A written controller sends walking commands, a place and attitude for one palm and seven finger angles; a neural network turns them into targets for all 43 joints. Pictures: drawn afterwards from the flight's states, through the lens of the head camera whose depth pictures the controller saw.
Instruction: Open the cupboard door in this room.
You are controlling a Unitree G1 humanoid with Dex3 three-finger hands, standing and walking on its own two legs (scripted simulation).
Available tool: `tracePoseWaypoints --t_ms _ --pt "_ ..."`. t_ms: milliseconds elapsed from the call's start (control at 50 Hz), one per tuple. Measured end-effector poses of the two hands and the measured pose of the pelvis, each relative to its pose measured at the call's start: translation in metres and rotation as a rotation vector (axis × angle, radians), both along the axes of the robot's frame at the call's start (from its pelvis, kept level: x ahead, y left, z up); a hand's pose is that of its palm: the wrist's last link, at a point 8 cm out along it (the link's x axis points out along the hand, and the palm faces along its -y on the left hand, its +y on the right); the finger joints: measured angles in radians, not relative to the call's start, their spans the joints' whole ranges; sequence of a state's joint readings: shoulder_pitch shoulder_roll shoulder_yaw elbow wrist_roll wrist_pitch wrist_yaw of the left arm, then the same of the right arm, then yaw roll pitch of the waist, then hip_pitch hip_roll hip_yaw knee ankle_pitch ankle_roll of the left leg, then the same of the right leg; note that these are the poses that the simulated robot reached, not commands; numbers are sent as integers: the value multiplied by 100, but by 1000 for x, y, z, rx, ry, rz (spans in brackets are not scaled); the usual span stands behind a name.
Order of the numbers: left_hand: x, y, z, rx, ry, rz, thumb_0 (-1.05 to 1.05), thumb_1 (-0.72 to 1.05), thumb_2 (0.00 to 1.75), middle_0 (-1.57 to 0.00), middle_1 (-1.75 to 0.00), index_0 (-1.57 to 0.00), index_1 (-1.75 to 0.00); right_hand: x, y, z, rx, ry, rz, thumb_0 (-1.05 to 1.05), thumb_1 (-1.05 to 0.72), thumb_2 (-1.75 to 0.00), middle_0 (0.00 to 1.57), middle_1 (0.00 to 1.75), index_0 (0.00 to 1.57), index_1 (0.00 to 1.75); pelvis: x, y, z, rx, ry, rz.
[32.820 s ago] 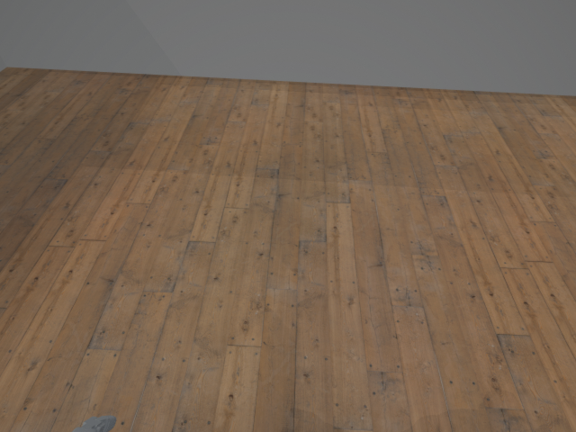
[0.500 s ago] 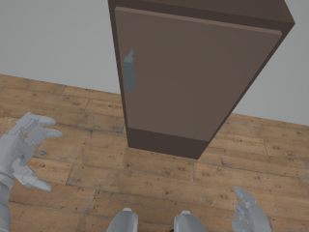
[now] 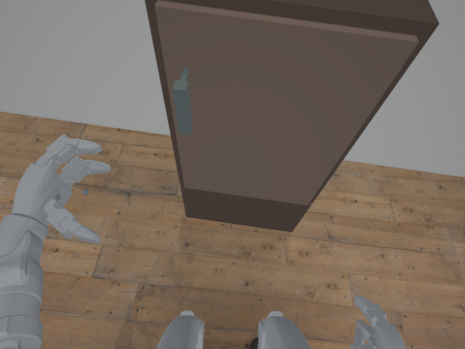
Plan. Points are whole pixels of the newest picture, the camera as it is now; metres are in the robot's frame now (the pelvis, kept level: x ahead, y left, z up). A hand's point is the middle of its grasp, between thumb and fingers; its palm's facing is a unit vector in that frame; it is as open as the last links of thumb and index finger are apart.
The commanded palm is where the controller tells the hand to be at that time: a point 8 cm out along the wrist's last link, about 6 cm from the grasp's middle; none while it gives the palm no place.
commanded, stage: move the hooked fingers beside the handle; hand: left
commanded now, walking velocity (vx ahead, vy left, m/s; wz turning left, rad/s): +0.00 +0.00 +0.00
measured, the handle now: (185, 102) +0.56 +0.12 +0.04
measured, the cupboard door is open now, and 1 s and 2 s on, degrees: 0 0 0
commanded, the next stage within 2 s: slide the fingers in behind the handle in 1.92 s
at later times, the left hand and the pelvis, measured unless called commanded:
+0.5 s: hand (120, 153) +0.43 +0.21 +0.05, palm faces -0.12 -0.99 -0.03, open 14.0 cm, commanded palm +0.42 +0.26 +0.05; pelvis +0.00 -0.01 +0.00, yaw -1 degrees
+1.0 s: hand (143, 121) +0.50 +0.19 +0.05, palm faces -0.12 -0.99 -0.03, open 14.0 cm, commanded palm +0.50 +0.23 +0.04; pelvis +0.00 -0.01 -0.02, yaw -1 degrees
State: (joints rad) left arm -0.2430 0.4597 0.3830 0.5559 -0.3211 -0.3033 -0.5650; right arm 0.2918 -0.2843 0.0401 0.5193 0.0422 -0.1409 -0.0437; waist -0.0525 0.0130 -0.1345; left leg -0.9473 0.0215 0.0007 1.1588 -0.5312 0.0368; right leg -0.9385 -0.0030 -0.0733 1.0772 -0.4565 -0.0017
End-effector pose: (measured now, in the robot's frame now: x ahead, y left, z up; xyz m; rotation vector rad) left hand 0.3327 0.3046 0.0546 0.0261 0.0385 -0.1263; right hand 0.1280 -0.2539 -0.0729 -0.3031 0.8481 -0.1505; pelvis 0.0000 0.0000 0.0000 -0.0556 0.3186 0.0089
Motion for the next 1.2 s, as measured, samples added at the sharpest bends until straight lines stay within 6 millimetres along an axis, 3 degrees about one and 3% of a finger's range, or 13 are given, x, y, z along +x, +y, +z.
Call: tracePoseWaypoints --t_ms 460,800,1200 --pt "74 -35 -3 3 -3 5 -1 -50 30 -30 -120 -30 -120 -39 -13 -19 1 186 -87 1 -90 -90 20 30 20 30 2 -5 -3 10 39 -13" --pt "124 -50 -4 10 -15 2 -1 -50 30 -30 -120 -30 -120 -85 -23 -33 -18 342 -150 1 -90 -90 20 30 20 30 -2 -9 -12 5 83 -14" --pt "185 -63 -4 2 -8 14 -1 -50 30 -30 -120 -30 -120 -140 -12 -35 -16 506 -229 1 -90 -90 20 30 20 30 -3 -3 -21 -12 149 -31"
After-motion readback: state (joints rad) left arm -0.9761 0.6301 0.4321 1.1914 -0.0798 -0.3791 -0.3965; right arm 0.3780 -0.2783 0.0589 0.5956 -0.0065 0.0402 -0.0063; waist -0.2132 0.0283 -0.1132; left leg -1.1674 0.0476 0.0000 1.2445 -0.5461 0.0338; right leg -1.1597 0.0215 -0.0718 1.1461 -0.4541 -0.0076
